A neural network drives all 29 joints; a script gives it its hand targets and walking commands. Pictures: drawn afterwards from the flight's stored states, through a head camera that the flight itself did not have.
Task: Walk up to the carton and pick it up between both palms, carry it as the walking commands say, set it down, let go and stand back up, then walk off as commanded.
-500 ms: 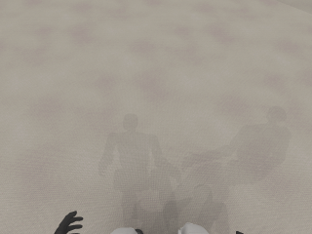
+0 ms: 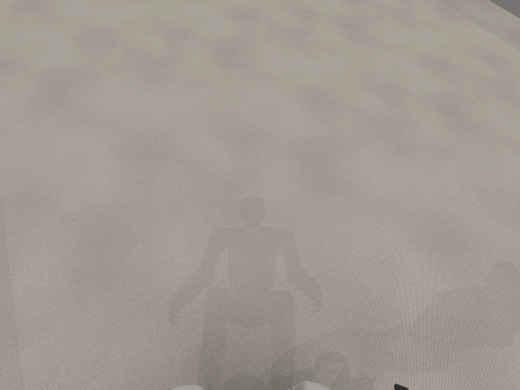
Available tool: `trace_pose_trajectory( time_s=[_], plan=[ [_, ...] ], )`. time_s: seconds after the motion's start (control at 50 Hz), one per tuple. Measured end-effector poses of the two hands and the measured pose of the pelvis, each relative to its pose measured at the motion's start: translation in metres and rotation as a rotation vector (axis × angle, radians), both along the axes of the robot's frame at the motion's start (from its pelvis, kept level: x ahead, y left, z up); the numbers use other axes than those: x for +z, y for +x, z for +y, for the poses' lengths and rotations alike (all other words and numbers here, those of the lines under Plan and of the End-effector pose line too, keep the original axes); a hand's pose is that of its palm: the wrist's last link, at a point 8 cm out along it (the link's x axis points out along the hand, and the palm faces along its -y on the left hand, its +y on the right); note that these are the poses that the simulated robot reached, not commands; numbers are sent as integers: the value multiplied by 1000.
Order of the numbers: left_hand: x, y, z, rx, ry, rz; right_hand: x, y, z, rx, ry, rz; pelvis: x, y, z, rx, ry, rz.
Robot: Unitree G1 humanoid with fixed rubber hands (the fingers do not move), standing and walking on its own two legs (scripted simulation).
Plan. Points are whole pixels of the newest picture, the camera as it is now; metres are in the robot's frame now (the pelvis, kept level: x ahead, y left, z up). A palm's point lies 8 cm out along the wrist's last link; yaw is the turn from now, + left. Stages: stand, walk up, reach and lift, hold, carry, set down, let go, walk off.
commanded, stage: walk up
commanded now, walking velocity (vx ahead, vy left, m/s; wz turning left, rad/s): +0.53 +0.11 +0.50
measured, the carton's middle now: out of the picture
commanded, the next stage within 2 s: none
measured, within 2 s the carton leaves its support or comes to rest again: neither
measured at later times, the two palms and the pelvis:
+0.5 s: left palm out of the picture +0.12 +0.26 -0.11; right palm (353, 257) +0.37 -0.19 -0.12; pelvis +0.20 +0.03 +0.01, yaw +14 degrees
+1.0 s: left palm (49, 180) +0.49 +0.44 -0.10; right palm (282, 201) +0.50 -0.05 -0.13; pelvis +0.44 +0.17 +0.01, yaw +21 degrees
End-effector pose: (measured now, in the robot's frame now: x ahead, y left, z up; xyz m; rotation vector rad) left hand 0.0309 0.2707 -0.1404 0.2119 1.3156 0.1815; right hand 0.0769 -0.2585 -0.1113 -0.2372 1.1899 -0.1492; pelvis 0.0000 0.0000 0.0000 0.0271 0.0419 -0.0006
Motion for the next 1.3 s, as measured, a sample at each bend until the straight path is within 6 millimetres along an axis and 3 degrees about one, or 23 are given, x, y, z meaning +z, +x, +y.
trace_pose_trajectory(
  time_s=[0.08, 0.16, 0.22, 0.26, 0.32, 0.46, 0.58, 0.66, 0.7, 0.74, 0.88, 1.0, 1.12, 1.16, 1.2, 1.3],
  plan=[
    [19, 36, 7, -14, 11, -71, -2, -5, 11, -30, 15, 44, 8, 26, 4, 36, -3, 1],
    [40, 97, 3, -18, 25, -207, -12, -6, 20, -34, 66, 119, 13, 56, 3, 82, -6, -4],
    [50, 144, -4, -20, 47, -307, -25, 4, 20, -35, 102, 162, 7, 81, -3, 112, -1, -15],
    [52, 164, -8, 0, 65, -363, -33, 21, 18, -11, 108, 180, 3, 98, -5, 156, -16, -25],
    [52, 163, -10, 53, 82, -352, -36, 75, 18, 57, 105, 145, 3, 123, -3, 189, -23, -34],
    [33, 103, -10, 251, 37, -87, -12, 247, 50, 204, 133, -80, 10, 185, 19, 235, -26, -62],
    [17, 67, -5, 410, -37, 135, 3, 381, 119, 394, 112, -155, 2, 247, 58, 275, -22, -56],
    [-2, 71, 15, 484, -88, 256, -9, 456, 178, 475, 84, -198, -20, 292, 100, 294, -22, -32],
    [-8, 94, 34, 498, -97, 257, -17, 474, 199, 487, 70, -203, -25, 307, 117, 315, -25, -26],
    [-10, 133, 59, 480, -84, 194, -23, 477, 212, 474, 64, -168, -22, 322, 130, 334, -25, -23],
    [9, 314, 142, 348, -5, -124, -24, 440, 223, 360, 74, 23, -1, 378, 156, 378, 0, -46],
    [44, 455, 172, 232, 7, -301, -18, 425, 210, 231, 70, 150, 13, 437, 173, 367, 17, -57],
    [62, 567, 186, 186, 60, -443, -32, 447, 200, 193, 76, 273, 4, 509, 180, 389, 24, -43],
    [59, 581, 188, 198, 81, -457, -36, 470, 200, 213, 68, 289, 0, 528, 182, 407, 7, -49],
    [53, 577, 190, 230, 92, -408, -38, 505, 204, 239, 59, 266, 1, 546, 187, 418, -4, -51],
    [34, 529, 185, 364, 54, -190, -31, 612, 236, 311, 74, 133, 7, 588, 207, 431, -18, -59]
  ],
)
